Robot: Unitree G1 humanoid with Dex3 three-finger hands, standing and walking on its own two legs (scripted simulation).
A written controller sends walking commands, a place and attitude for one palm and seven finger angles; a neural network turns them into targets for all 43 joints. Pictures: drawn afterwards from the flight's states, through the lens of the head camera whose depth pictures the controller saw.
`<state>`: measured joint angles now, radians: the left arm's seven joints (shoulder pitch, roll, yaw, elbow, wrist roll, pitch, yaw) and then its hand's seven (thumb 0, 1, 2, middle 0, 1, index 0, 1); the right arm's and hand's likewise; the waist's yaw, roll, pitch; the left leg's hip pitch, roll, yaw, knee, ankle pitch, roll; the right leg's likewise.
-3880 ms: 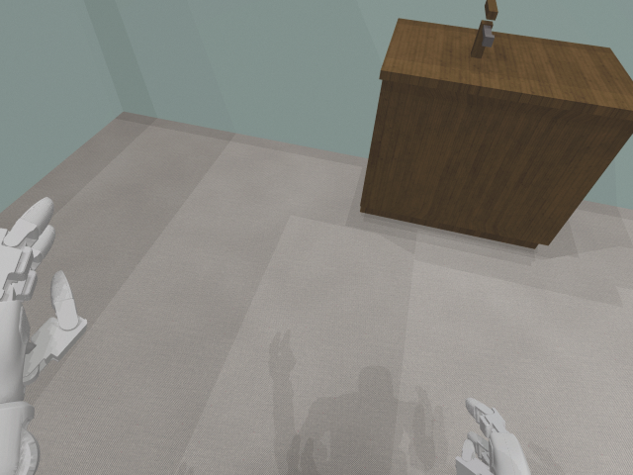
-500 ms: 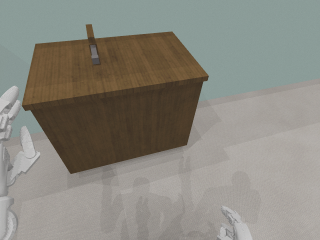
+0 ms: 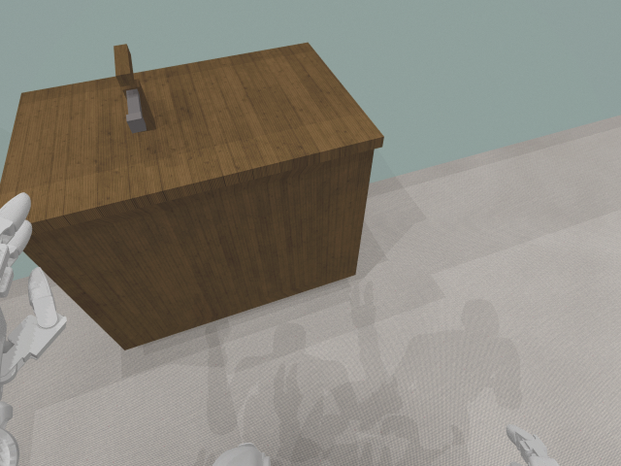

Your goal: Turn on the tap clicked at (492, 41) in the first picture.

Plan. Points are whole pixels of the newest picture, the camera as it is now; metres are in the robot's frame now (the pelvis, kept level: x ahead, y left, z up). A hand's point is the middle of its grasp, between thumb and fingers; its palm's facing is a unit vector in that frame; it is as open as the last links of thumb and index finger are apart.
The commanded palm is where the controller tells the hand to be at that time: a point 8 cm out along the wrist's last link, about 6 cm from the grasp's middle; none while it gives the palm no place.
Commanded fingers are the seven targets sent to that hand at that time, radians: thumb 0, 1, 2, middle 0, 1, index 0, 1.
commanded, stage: take the last steps up to it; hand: left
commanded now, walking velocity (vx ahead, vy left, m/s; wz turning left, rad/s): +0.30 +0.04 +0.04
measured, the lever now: (136, 122) +0.70 +0.38 +0.04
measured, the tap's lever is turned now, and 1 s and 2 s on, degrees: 0 0 0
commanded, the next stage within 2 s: come to a stop and stand still in 1.18 s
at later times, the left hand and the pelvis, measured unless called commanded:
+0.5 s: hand (79, 231) +0.31 +0.26 +0.17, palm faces +0.46 -0.77 -0.44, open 7.4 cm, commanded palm +0.27 +0.28 +0.17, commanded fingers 0.00 0.90 0.90 -0.20 -0.30 -0.20 -0.30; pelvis +0.11 +0.00 +0.00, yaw +0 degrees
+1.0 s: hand (125, 155) +0.44 +0.26 +0.17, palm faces +0.44 -0.82 -0.37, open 7.4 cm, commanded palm +0.38 +0.29 +0.17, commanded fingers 0.00 0.90 0.90 -0.20 -0.30 -0.20 -0.30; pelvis +0.22 +0.01 -0.01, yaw +1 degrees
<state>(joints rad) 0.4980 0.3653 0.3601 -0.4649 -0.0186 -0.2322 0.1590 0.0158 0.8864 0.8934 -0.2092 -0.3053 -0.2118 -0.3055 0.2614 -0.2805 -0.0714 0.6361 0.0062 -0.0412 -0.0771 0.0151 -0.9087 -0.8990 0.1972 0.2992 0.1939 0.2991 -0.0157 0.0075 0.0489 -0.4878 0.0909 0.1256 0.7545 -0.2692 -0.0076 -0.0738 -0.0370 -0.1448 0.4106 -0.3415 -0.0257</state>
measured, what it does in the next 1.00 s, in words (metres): walks ahead: left foot, then right foot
